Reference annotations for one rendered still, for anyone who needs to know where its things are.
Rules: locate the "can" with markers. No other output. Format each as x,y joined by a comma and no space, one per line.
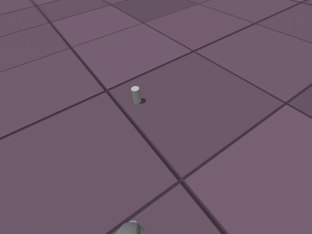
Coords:
136,94

